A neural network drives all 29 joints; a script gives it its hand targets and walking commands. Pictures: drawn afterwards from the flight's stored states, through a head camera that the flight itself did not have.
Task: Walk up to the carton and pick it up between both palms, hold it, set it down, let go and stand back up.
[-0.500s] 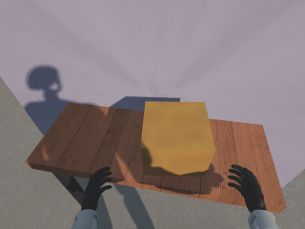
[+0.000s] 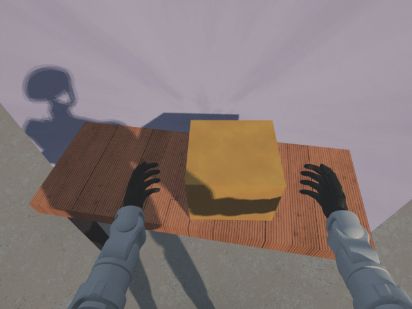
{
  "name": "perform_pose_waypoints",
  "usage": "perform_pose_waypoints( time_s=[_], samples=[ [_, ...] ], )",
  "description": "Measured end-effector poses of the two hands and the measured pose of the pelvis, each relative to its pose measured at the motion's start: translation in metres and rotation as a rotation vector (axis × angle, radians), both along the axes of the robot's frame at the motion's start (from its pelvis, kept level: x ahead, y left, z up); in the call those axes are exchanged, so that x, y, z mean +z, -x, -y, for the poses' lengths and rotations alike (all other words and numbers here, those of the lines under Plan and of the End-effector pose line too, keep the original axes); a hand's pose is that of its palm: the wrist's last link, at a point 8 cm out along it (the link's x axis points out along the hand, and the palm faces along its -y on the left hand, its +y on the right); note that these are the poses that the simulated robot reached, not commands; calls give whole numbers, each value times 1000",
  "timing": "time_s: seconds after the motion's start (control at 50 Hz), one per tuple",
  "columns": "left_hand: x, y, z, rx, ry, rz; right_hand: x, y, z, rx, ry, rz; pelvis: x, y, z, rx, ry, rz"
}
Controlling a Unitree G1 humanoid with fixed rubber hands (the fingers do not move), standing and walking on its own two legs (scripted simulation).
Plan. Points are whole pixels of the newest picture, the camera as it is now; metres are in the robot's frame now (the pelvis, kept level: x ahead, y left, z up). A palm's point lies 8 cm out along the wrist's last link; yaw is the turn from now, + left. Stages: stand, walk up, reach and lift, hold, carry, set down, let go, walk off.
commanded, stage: reach and lift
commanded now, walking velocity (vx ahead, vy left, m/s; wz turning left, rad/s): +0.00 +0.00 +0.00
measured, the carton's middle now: (230, 170) +0.44 -0.01 -0.04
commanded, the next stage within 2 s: none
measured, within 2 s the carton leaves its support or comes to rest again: neither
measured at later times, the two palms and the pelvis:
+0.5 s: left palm (134, 160) +0.39 +0.20 +0.06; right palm (322, 157) +0.41 -0.20 +0.06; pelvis -0.01 +0.00 +0.00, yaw +0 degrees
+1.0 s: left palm (131, 140) +0.43 +0.21 +0.07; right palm (310, 133) +0.46 -0.18 +0.08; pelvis +0.00 +0.00 -0.01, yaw +1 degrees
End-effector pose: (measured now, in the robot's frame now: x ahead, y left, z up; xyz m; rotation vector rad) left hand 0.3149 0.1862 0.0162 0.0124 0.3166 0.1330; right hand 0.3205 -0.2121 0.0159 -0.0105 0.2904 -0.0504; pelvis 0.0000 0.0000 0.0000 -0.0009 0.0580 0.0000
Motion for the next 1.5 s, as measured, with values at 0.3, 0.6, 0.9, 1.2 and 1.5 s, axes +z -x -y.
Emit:
perform_pose_waypoints(
  time_s=[0.3, 0.6, 0.9, 1.2, 1.5],
  samples=[
    [20, -42, -8, 28, 0, -6, 26, -50, -3, 11, 10, 27, -1, 5, 4, -9, -1, -101],
    [49, -87, -10, 13, -17, 17, 49, -101, -13, 1, -1, 35, -6, 6, 4, 8, 19, -207],
    [56, -112, -27, 68, -24, 11, 64, -133, -27, -14, -5, 19, -11, 3, 2, 23, 32, -275],
    [2, -105, -12, 29, -19, -42, 12, -125, -32, -12, 15, -38, -19, 7, 0, 25, 37, -353],
    [-61, -98, -2, 42, -21, -19, -59, -114, -37, -18, -7, -5, -49, 26, -2, 10, 33, -527]
  ],
)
